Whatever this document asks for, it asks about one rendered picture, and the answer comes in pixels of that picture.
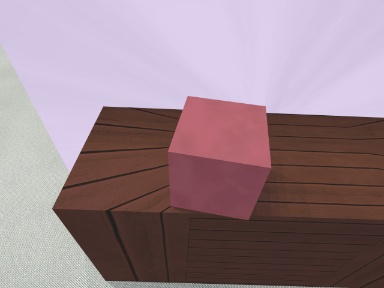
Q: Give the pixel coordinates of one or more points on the carton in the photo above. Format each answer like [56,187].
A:
[219,157]

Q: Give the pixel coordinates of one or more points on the pedestal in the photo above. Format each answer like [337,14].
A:
[318,222]

